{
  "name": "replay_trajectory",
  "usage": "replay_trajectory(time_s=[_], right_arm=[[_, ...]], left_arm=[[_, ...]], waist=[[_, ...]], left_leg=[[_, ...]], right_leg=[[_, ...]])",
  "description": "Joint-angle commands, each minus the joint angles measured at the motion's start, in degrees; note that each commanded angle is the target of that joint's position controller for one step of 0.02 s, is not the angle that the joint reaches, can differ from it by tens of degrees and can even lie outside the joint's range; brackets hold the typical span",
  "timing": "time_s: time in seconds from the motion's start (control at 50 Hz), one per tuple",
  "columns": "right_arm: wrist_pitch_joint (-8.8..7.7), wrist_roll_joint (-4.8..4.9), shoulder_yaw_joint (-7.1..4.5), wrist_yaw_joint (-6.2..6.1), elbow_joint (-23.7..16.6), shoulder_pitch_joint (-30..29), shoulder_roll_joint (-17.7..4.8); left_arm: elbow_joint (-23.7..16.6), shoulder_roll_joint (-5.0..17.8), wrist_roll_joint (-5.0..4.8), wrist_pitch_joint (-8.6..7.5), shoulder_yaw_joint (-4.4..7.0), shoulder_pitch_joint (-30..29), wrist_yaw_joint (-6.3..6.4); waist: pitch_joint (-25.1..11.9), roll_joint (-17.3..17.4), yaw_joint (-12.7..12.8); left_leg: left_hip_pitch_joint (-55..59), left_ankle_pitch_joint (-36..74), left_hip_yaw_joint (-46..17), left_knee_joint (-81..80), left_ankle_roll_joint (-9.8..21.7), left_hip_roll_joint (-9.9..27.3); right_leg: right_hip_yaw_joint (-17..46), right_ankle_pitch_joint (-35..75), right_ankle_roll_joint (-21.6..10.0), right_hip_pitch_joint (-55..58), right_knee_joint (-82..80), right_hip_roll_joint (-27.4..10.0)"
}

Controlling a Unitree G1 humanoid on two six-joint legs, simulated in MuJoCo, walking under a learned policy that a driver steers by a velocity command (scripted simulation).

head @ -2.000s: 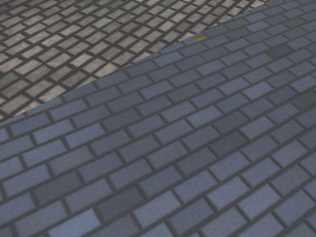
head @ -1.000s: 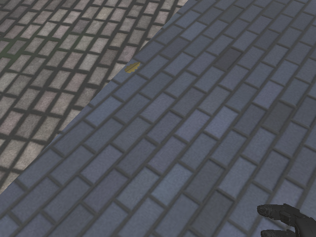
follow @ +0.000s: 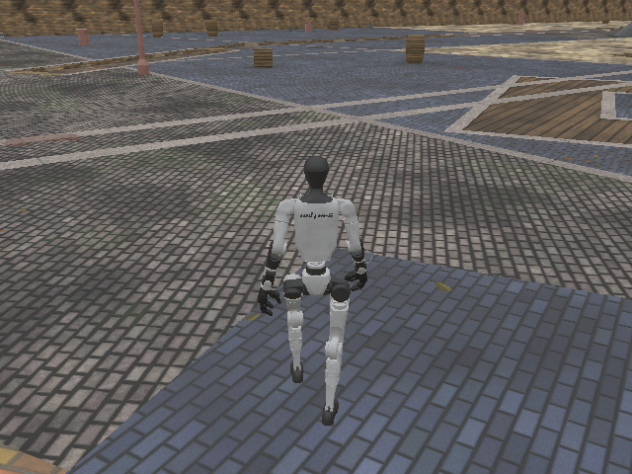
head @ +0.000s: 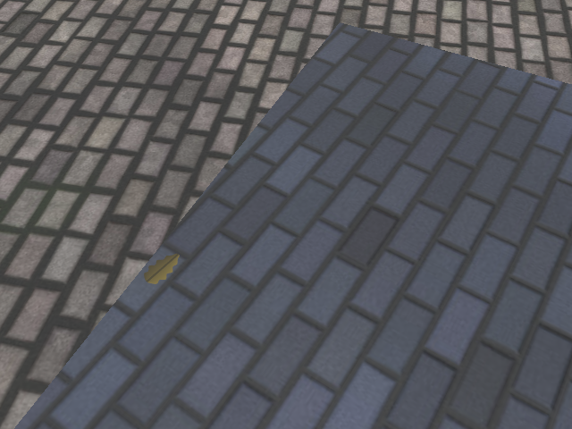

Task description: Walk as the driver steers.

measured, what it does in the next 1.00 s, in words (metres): walks ahead, turning left: left foot, then right foot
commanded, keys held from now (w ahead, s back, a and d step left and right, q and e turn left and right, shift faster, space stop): w+q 0.52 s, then q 0.48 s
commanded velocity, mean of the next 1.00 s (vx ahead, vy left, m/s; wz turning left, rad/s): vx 0.36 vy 0.00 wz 0.55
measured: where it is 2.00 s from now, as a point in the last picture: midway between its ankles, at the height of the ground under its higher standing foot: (244, 412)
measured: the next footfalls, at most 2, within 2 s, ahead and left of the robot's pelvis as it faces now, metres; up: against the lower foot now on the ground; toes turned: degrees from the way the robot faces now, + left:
left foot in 0.08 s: +0.20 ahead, +0.08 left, +0.00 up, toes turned +7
right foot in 0.60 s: +0.54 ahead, -0.02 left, +0.00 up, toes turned +22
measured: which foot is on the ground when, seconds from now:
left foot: up 0.00-0.06, down 0.08-0.62, up 0.64-1.00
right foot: down 0.00-0.10, up 0.12-0.58, down 0.60-1.00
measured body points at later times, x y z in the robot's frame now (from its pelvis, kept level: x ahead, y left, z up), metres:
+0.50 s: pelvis +0.27 +0.03 +0.01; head +0.31 +0.05 +0.46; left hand +0.41 +0.31 -0.10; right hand +0.33 -0.25 -0.11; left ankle +0.16 +0.08 -0.73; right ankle +0.47 -0.08 -0.69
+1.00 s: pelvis +0.43 +0.04 +0.01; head +0.46 +0.06 +0.46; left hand +0.35 +0.32 -0.11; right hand +0.71 -0.09 -0.10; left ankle +0.41 +0.17 -0.69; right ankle +0.51 -0.03 -0.73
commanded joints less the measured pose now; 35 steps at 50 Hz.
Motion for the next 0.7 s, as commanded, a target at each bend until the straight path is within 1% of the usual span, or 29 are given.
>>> replay_trajectory(time_s=[0.02, 0.04, 0.06, 0.08, 0.1, 0.12, 0.14, 0.16, 0.18, 0.2, 0.22, 0.24, 0.26, 0.28, 0.34, 0.4, 0.48, 0.5, 0.52, 0.54, 0.56, 0.58, 0.6, 0.62, 0.64, 0.66, 0.68, 0.7], right_arm=[[-0.91, -0.17, -0.91, -0.25, -4.4, -1.9, -3.9], [-1.01, -0.29, -1.46, -0.50, -3.3, 2.5, -4.9], [-1.36, -0.56, -2.27, -0.72, -1.3, 9.4, -6.2], [-1.65, -1.37, -3.70, -1.27, 1.1, 18.3, -9.4], [-1.43, -1.53, -5.79, -2.07, 0.7, 20.8, -16.7], [-0.79, 0.80, -5.87, -1.86, 0.5, 20.4, -16.8], [-0.48, 1.49, -5.57, -2.18, 0.9, 16.8, -15.5], [-0.47, 1.55, -4.71, -2.34, 0.7, 13.9, -12.0], [-0.63, 1.49, -4.14, -2.47, 0.4, 11.6, -10.1], [-0.86, 1.91, -3.70, -2.68, 0.3, 10.2, -8.8], [-1.34, 2.05, -3.46, -2.62, 0.1, 10.0, -8.4], [-1.92, 2.07, -3.55, -2.54, 0.2, 10.6, -8.9], [-2.26, 2.09, -3.77, -2.51, 0.4, 11.3, -9.8], [-2.43, 2.02, -3.95, -2.52, 0.4, 12.2, -10.5], [-2.24, 1.99, -4.09, -2.58, 0.7, 15.8, -10.9], [-1.99, 1.93, -4.24, -2.73, 0.7, 19.0, -11.2], [-1.79, 1.24, -4.36, -3.24, 0.5, 21.7, -11.8], [-1.79, 1.04, -4.44, -3.43, 0.2, 21.6, -12.2], [-1.82, 0.93, -4.55, -3.66, -0.2, 20.9, -12.6], [-1.74, 0.86, -4.67, -3.89, -0.7, 19.2, -13.0], [-1.71, 0.83, -4.80, -3.94, -1.3, 17.4, -13.5], [-1.95, 1.26, -4.83, -3.72, -1.5, 16.3, -13.7], [-2.40, 2.24, -4.49, -3.30, -2.2, 15.5, -12.3], [-2.56, 2.99, -3.02, -3.53, -4.4, 17.7, -6.7], [-1.67, 3.83, -3.41, -4.29, -5.5, 25.7, -7.9], [-0.17, 1.65, -3.89, -4.83, -2.4, 25.0, -11.3], [0.38, 0.98, -4.03, -4.20, -2.6, 20.1, -11.3], [0.92, 0.96, -3.93, -3.65, -3.1, 18.4, -10.1]], left_arm=[[-1.3, 9.8, 0.25, 0.03, 1.87, 1.4, 0.95], [-1.3, 10.7, 0.48, 0.52, 2.10, 0.9, 1.08], [-1.6, 11.4, 0.44, 1.08, 2.29, 0.5, 1.13], [-2.9, 11.4, 0.07, 1.17, 2.22, -0.8, 1.05], [-6.5, 5.5, -1.13, 0.68, 0.98, 2.0, -0.05], [-8.1, 8.6, -0.49, 0.08, 1.75, -2.2, -0.50], [-9.8, 8.2, -0.29, -0.45, 1.58, -7.6, -0.84], [-10.2, 7.9, -0.49, -1.03, 1.31, -8.4, -0.94], [-9.8, 7.6, -0.08, -0.69, 1.41, -8.3, -0.87], [-9.9, 7.3, 0.91, 0.45, 1.31, -7.2, -0.87], [-9.7, 6.7, 1.53, 1.67, 1.25, -6.2, -1.05], [-10.1, 6.2, 1.75, 2.56, 1.17, -6.1, -1.28], [-10.6, 5.9, 1.72, 3.13, 1.12, -6.8, -1.45], [-11.4, 5.9, 1.69, 3.42, 1.13, -8.6, -1.59], [-14.3, 6.3, 1.48, 3.65, 1.14, -16.4, -1.72], [-16.4, 6.2, 1.15, 3.47, 0.84, -22.2, -2.00], [-19.1, 6.6, 0.65, 2.70, 0.30, -28.4, -2.36], [-19.7, 6.9, 0.50, 2.44, 0.27, -28.9, -2.36], [-19.9, 7.5, 0.39, 2.19, 0.35, -28.2, -2.31], [-19.4, 8.2, 0.34, 1.88, 0.54, -25.6, -2.04], [-18.1, 9.3, 0.33, 1.48, 0.92, -21.2, -1.54], [-16.3, 10.5, 0.49, 0.85, 1.44, -15.1, -0.83], [-15.3, 12.6, 1.25, -0.23, 2.04, -7.7, -0.09], [-15.4, 16.9, 2.25, -0.33, 2.67, -0.4, 0.78], [-16.2, 19.6, 0.97, 1.01, 3.68, -3.6, 0.32], [-17.7, 13.3, 0.02, 1.89, 2.60, -7.5, 0.01], [-17.9, 8.4, -0.33, 1.97, 1.13, -10.1, 0.05], [-17.8, 6.8, 0.08, 2.16, 0.47, -11.6, 0.08]], waist=[[0.9, -6.9, -2.0], [-2.0, -7.4, -3.9], [-6.0, -7.0, -6.8], [-10.8, -4.4, -11.2], [-17.4, 8.6, -8.8], [-20.6, 5.3, -9.2], [-11.4, 1.3, -8.0], [-5.5, -1.9, -6.1], [-2.0, -3.8, -3.7], [-1.1, -3.1, -1.8], [-1.8, -2.1, -1.0], [-2.4, -1.3, -0.6], [-2.3, -0.8, -0.5], [-2.0, -0.4, -0.9], [-0.1, 1.0, -3.5], [-0.2, 1.8, -6.1], [0.0, 2.3, -8.2], [0.0, 2.5, -8.1], [-0.2, 2.8, -7.3], [-0.1, 3.1, -5.7], [-1.3, 3.3, -3.8], [-4.2, 2.1, -1.0], [-9.3, -0.3, 2.6], [-18.4, -9.4, 3.3], [-25.9, -21.4, -1.9], [-19.6, -8.6, -3.1], [-12.2, -4.8, -2.5], [-8.8, -4.5, -3.4]], left_leg=[[3.8, -6.7, 4.4, -2.4, 3.4, -4.2], [8.5, -9.6, 5.2, -3.0, 4.8, -6.4], [16.9, -9.5, 4.8, -6.1, 6.3, -8.1], [31.3, -9.6, -2.1, -8.9, 9.2, -4.1], [50.6, -8.2, -29.9, -9.7, 17.9, 13.7], [53.5, -5.0, -48.3, -18.3, 21.5, 18.3], [46.8, -5.6, -38.1, -19.6, 18.9, 16.1], [38.2, -1.6, -31.9, -21.2, 16.1, 14.1], [31.6, 3.1, -27.0, -22.4, 13.5, 10.9], [26.8, 6.6, -23.1, -23.4, 12.3, 8.3], [24.7, 8.5, -21.0, -23.9, 11.6, 6.7], [23.8, 11.3, -19.8, -24.1, 12.0, 5.7], [23.0, 11.9, -18.7, -24.5, 11.9, 4.8], [22.7, 11.3, -18.4, -25.0, 11.6, 4.2], [24.5, 8.7, -19.4, -25.9, 10.1, 3.2], [29.0, 8.9, -20.7, -24.6, 8.9, 3.0], [33.9, 13.7, -23.2, -21.0, 8.8, 4.1], [34.6, 15.1, -24.1, -19.9, 8.4, 4.6], [34.5, 15.9, -25.1, -18.8, 7.6, 5.0], [33.3, 19.5, -25.1, -16.5, 6.1, 4.6], [31.5, 25.8, -24.7, -12.5, 4.4, 3.5], [30.5, 31.0, -23.6, -5.1, 2.5, 0.7], [24.7, 24.6, -21.5, 6.5, 0.6, -2.9], [15.4, -9.1, -15.0, 23.4, -0.7, -7.2], [5.6, -35.4, -10.6, 35.2, -1.5, -12.9], [3.5, -30.3, -11.6, 38.8, -1.7, -7.2], [3.4, -26.9, -10.3, 37.4, -2.4, -6.2], [3.7, -24.9, -9.6, 35.3, -3.3, -4.5]], right_leg=[[0.7, 61.0, -4.1, 1.3, 9.9, -17.5], [-0.1, 67.1, -3.9, 1.8, 17.5, -17.6], [-1.0, 65.2, -3.4, -0.5, 28.0, -17.1], [-1.5, 51.9, -2.1, -11.1, 42.6, -15.8], [-1.7, 9.8, 1.0, -35.0, 65.8, -6.7], [10.0, -10.6, 1.3, -45.5, 74.6, -0.6], [13.5, -4.6, 0.8, -50.5, 73.1, -5.2], [12.8, -0.1, 0.9, -48.7, 67.6, -7.4], [12.6, 1.0, 1.4, -45.5, 62.9, -8.9], [12.6, 1.2, 2.4, -41.8, 59.7, -9.7], [12.4, 1.5, 3.1, -39.2, 57.7, -10.0], [11.7, 1.5, 3.8, -38.7, 56.5, -9.8], [11.2, 2.7, 4.5, -39.1, 54.4, -9.8], [10.7, 4.5, 5.0, -40.2, 52.2, -9.8], [10.3, 11.1, 6.2, -45.0, 43.9, -9.7], [10.7, 16.2, 6.3, -46.9, 36.3, -8.5], [10.9, 16.8, 5.6, -46.5, 28.5, -6.1], [11.2, 16.2, 5.1, -45.1, 26.7, -5.6], [11.8, 15.3, 4.5, -42.5, 24.7, -5.2], [12.0, 13.9, 3.8, -38.0, 22.1, -4.3], [11.6, 12.1, 2.8, -31.1, 20.1, -2.6], [10.8, 14.7, 1.8, -22.8, 16.4, -1.5], [14.4, 20.6, -0.2, -10.0, 14.5, -6.9], [27.9, 37.0, -2.8, 4.0, 18.1, -24.2], [47.7, 48.1, -11.0, 8.9, 15.7, -33.9], [42.1, 44.3, -10.5, 1.5, 15.6, -30.5], [32.4, 44.7, -9.2, -5.4, 14.5, -26.5], [26.0, 44.8, -7.5, -9.9, 12.5, -23.5]])
Velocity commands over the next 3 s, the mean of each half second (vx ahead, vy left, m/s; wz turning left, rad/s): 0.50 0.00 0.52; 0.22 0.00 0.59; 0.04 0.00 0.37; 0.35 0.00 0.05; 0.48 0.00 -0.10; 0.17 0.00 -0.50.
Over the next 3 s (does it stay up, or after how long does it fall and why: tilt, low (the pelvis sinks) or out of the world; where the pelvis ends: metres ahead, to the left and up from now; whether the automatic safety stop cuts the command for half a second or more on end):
stays up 0.83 0.51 0.00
